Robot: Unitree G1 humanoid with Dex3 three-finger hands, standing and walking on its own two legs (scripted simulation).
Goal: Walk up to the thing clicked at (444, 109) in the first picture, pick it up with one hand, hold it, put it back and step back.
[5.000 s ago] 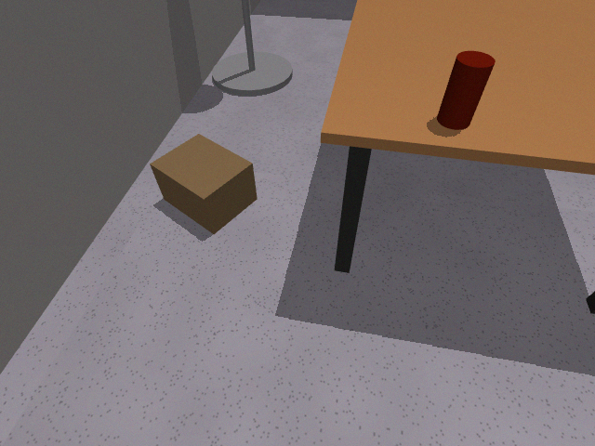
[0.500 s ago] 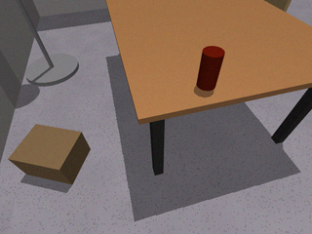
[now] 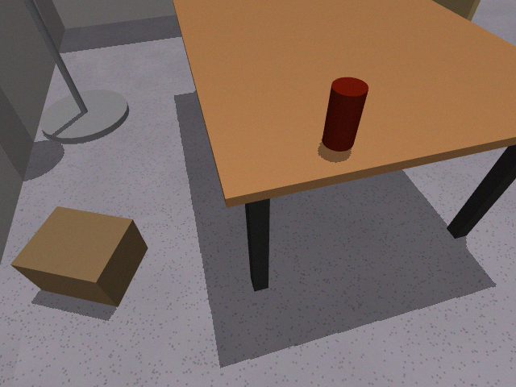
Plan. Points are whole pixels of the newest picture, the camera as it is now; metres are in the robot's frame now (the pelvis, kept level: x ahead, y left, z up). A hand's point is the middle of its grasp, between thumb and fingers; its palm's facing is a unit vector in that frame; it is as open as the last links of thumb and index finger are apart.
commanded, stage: stand
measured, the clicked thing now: (343, 116) +0.69 -0.21 +0.02
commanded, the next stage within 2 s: walk up in 1.66 s
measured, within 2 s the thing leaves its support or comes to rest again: neither
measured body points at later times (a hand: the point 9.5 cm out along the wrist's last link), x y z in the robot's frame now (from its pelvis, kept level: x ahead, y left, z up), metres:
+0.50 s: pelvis +0.00 +0.00 +0.00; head +0.01 +0.00 +0.45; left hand +0.07 +0.30 -0.13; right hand +0.08 -0.30 -0.13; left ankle +0.00 +0.13 -0.75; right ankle +0.00 -0.12 -0.75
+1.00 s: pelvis +0.00 +0.00 +0.00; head +0.00 +0.00 +0.45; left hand +0.07 +0.30 -0.13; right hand +0.07 -0.30 -0.13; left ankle +0.00 +0.13 -0.75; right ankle +0.00 -0.12 -0.75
